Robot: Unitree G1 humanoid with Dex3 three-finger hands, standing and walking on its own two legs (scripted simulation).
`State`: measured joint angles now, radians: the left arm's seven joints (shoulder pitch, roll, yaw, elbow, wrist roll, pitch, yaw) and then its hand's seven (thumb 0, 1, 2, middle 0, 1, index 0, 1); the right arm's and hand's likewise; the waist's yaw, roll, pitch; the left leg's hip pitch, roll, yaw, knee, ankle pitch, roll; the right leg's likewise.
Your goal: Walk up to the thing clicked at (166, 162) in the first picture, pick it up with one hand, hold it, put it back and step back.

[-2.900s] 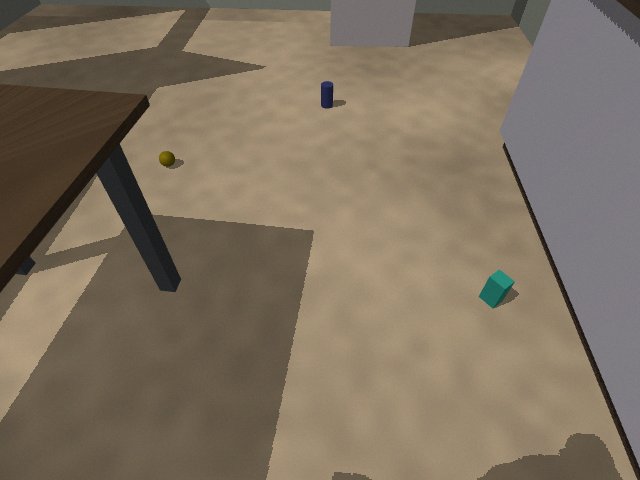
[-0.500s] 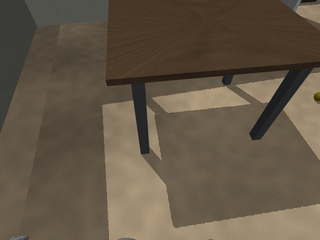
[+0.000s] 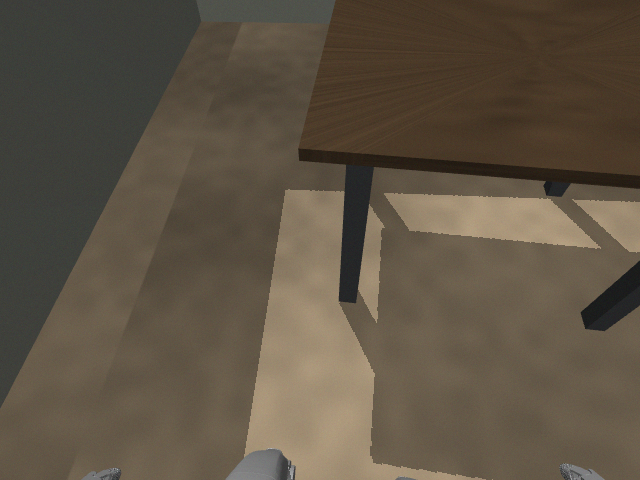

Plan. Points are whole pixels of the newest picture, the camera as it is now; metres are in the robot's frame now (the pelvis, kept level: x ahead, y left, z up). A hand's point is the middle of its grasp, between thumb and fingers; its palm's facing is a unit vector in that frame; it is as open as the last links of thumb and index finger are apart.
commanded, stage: walk up
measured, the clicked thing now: out of the picture +0.96 -1.58 -0.72
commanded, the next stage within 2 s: stand in 0.74 s
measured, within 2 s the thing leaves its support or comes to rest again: neither
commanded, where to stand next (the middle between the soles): +0.07 +0.00 m, yaw +5 degrees
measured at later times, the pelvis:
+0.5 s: pelvis +0.01 +0.00 +0.00, yaw +7 degrees
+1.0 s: pelvis +0.02 -0.01 +0.02, yaw +6 degrees
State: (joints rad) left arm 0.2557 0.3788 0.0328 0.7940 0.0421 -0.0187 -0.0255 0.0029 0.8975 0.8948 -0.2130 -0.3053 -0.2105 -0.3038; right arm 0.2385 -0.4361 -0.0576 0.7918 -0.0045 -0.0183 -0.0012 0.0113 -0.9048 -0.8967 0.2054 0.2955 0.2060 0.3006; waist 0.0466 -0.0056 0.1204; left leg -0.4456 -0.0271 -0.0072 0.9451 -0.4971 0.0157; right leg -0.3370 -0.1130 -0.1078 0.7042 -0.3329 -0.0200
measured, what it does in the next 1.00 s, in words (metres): steps on the spot: left foot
